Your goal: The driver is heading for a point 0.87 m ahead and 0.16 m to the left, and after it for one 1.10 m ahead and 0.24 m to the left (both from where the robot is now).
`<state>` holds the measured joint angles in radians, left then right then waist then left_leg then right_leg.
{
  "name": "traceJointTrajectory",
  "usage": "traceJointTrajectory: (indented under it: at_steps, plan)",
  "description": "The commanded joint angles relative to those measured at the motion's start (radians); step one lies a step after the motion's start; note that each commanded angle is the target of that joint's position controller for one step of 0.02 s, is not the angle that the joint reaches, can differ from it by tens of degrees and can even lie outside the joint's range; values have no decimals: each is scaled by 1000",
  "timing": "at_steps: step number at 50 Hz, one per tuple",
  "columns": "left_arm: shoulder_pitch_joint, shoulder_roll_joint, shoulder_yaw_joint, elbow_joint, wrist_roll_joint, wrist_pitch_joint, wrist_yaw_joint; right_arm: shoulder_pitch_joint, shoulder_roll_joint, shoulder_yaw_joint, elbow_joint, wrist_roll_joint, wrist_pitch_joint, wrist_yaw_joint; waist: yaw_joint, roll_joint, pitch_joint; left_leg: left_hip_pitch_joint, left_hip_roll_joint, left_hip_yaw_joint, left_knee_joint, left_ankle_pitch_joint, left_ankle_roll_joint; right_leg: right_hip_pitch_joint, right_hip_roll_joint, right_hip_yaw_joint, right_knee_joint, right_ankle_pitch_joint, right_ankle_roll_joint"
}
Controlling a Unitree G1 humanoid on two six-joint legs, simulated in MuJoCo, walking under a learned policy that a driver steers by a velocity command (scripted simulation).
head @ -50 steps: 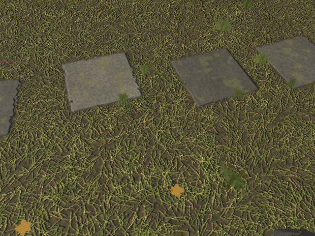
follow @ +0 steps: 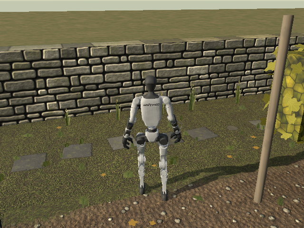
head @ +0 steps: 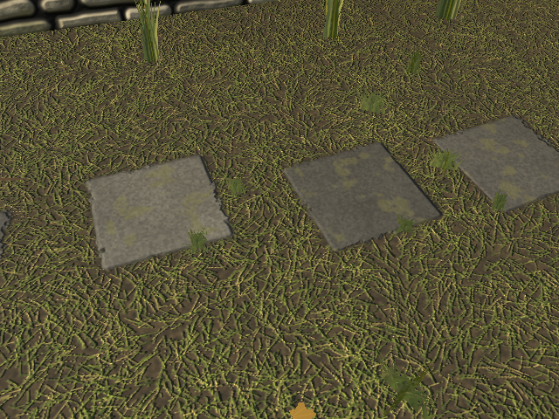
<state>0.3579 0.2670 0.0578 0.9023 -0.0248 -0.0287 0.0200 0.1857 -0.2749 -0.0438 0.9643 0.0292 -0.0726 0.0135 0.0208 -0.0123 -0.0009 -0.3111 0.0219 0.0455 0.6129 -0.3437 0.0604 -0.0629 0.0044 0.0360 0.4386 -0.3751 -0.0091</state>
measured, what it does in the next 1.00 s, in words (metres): walks ahead: right foot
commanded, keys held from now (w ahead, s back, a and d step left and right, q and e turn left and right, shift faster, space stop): w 1.00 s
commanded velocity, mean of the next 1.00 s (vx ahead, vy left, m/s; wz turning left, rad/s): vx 0.46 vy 0.00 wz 0.00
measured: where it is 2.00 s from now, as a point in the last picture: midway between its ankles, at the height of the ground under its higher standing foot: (276, 302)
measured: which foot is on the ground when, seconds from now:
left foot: down 0.00-0.54, up 0.56-1.00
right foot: down 0.00-0.04, up 0.06-0.50, down 0.52-1.00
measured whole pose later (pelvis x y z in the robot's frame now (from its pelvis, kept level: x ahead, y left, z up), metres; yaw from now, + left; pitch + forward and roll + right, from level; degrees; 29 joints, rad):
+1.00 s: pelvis +0.52 +0.01 +0.00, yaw +1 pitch +2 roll -3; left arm 0.36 0.27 0.05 1.00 -0.02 -0.07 0.00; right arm 0.03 -0.25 -0.03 0.82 0.02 -0.08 0.03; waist 0.08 0.04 0.02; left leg -0.58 0.08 -0.01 0.52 0.02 0.03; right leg 0.07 0.06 -0.04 0.22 -0.32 -0.02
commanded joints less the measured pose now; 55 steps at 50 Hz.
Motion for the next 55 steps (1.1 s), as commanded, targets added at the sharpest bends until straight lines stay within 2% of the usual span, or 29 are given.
traceJointTrajectory:
  at_steps: [1,2,3,4,5,8,11,15,19,22,24,25,26,27,28,29,30,31,33,35,39,43,48,50,51,52,53,54,55]
  plan:
    - [-130,135,26,-76,4,-19,-2,176,-120,-45,40,-7,-22,8,-136,-52,2,347,-30,0,-123,166,1,-290,-124,105,-15,186,-114]
    - [-159,60,3,-107,16,-26,-2,299,-212,-69,55,-9,-20,-1,-178,183,-36,481,188,-346,-286,11,90,-460,2,-37,341,124,-27]
    - [-148,52,4,-135,7,-46,4,354,-244,-66,65,-17,-27,10,-170,327,-82,555,356,-733,-433,-81,214,-619,81,16,595,-189,1]
    - [-125,103,17,-120,-18,-60,-1,253,-175,-42,41,-19,-35,8,-118,195,-2,495,368,-694,-433,-163,217,-700,2,90,726,-162,-20]
    - [-125,119,21,-109,-27,-69,-9,177,-127,-29,13,-19,-40,8,-91,148,63,432,320,-571,-436,-146,178,-723,-48,80,739,-54,-44]
    - [-149,108,31,-96,-1,-70,-17,123,-80,-7,-8,-31,-35,13,-58,106,84,343,219,-325,-467,140,107,-669,-124,30,647,155,-51]
    - [-186,64,24,-106,10,-56,-28,185,-102,-6,11,-31,-24,2,-60,91,72,337,189,-211,-474,413,121,-675,-122,-20,568,232,-10]
    - [-347,28,4,-165,7,-58,-33,203,-124,-6,11,-32,-14,-19,-87,83,106,266,154,-123,-517,442,112,-627,-94,-56,290,389,19]
    - [-466,28,-6,-201,-1,-66,-52,277,-127,-9,36,-19,-9,-27,-111,81,144,301,185,-104,-534,416,118,-579,-60,-69,125,469,2]
    - [-488,52,-2,-217,-3,-75,-69,278,-135,-20,41,-13,0,-30,-78,88,132,410,230,-95,-470,550,106,-565,-49,-55,70,414,-42]
    - [-396,99,18,-195,-1,-75,-68,255,-161,-31,30,-19,10,-32,-13,122,42,463,236,-85,-336,876,85,-418,0,-83,79,338,-78]
    - [-261,135,39,-155,-1,-72,-62,240,-161,-32,24,-25,20,-32,61,133,-47,449,211,-61,-174,1023,68,-247,33,-107,75,323,-106]
    - [-81,177,59,-104,1,-67,-51,232,-144,-23,11,-31,26,-33,141,122,-157,303,171,-43,54,955,38,33,-9,-61,93,330,-146]
    - [72,271,80,-72,28,-64,-43,337,-34,9,-14,-42,14,-22,114,-79,-337,-85,39,-19,452,509,-16,461,-277,343,98,205,-289]
    - [88,218,64,-53,16,-60,-46,367,6,25,10,-22,-13,-12,99,-217,-448,-283,-94,-128,698,-203,-35,555,-412,745,-109,11,-379]
    - [-1,157,42,-58,5,-63,-47,252,-107,-6,-28,8,-38,-6,101,-155,-267,-391,-26,-185,776,-182,-9,412,-365,653,-162,-70,-315]
    - [-91,124,31,-74,10,-66,-45,156,-135,-14,-62,26,-52,-6,73,-102,-131,-405,28,-154,751,-94,8,240,-329,495,-192,-19,-274]
    - [-161,99,21,-78,18,-74,-49,119,-122,-15,-69,17,-54,-13,32,-23,-46,-367,76,-132,675,-11,5,74,-289,376,-230,100,-251]
    - [-214,62,10,-74,33,-85,-56,160,-87,-22,-56,-7,-30,-21,-34,-49,-12,-244,125,-136,584,61,-5,-92,-225,239,-283,216,-225]
    - [-199,75,12,-52,25,-92,-57,174,-49,-17,-58,-12,-7,-23,-55,-48,9,-224,139,-120,525,75,-24,-169,-213,175,-325,264,-241]
    - [-132,128,22,-15,25,-91,-32,17,-65,-21,-122,-28,-1,-26,-27,-29,65,-340,150,-104,290,285,-67,-161,-196,98,-364,321,-240]
    - [-53,152,23,17,12,-81,-19,-137,-37,-7,-162,-22,-16,-11,30,-21,74,-276,94,-49,29,473,-71,-128,-164,22,-356,344,-200]
    - [25,164,29,66,2,-54,-14,-241,-61,-5,-217,-12,-24,16,47,-28,85,-326,73,-67,-89,380,-34,83,-248,46,-264,394,-182]
    - [11,179,35,67,4,-40,-11,-201,-89,-14,-217,-10,-29,24,10,-49,54,-255,50,-52,-109,294,-7,135,-267,51,-194,527,-161]
    - [-13,184,35,62,5,-33,-10,-122,-113,-27,-198,-11,-31,24,-40,-60,6,-138,18,-21,-127,271,13,134,-248,29,-98,691,-144]
    - [-18,162,26,57,11,-27,-10,42,-158,-53,-147,-12,-31,17,-113,-45,-96,85,-5,-3,-132,281,44,81,-192,-11,93,783,-118]
    - [1,118,5,31,32,-28,-9,228,-236,-76,-109,-24,-27,8,-167,67,-256,395,170,-200,-102,291,107,-115,-127,-61,411,543,-84]
    - [130,-17,-31,35,26,-51,-23,275,-292,-87,-81,-24,-20,15,-92,342,-363,710,369,-682,-232,54,262,-521,68,-46,737,-118,-22]
    - [65,97,-8,45,2,-74,-27,260,-184,-57,-95,-20,-22,17,-132,226,-333,689,352,-748,-312,-62,230,-631,24,93,854,-202,-41]
Keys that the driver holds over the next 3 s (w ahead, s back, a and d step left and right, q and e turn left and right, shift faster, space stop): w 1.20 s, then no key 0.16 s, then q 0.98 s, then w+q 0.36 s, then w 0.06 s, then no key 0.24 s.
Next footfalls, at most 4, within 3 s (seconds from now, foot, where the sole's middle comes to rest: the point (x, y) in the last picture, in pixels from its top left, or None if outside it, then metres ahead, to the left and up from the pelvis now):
0.52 right None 0.43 -0.10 -0.77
1.04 left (236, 338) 0.73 0.14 -0.77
1.52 right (314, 271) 0.96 -0.07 -0.77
1.92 left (230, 304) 0.84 0.17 -0.77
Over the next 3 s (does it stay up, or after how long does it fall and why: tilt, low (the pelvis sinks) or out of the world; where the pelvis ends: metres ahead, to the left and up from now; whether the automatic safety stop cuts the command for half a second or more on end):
stays up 0.91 0.22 0.00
